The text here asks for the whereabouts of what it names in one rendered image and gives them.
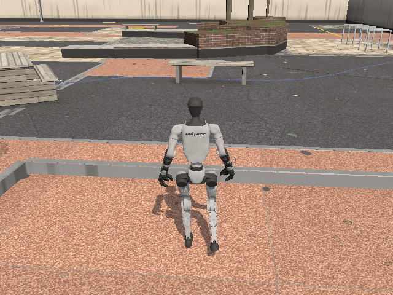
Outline right robot hand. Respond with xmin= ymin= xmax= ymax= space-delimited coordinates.
xmin=220 ymin=168 xmax=234 ymax=181

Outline left robot hand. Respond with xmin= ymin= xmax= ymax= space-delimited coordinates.
xmin=158 ymin=173 xmax=173 ymax=187

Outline right robot forearm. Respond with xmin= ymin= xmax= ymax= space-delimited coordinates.
xmin=220 ymin=147 xmax=233 ymax=171

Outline right robot upper arm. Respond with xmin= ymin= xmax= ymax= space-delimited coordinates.
xmin=208 ymin=124 xmax=226 ymax=157

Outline left robot forearm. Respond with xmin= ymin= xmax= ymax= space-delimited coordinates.
xmin=160 ymin=149 xmax=172 ymax=175

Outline left robot upper arm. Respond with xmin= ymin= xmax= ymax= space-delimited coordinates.
xmin=166 ymin=124 xmax=183 ymax=158

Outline robot right foot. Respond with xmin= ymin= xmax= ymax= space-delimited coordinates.
xmin=210 ymin=241 xmax=219 ymax=251

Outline left robot shin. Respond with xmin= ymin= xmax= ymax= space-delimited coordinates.
xmin=181 ymin=200 xmax=191 ymax=240

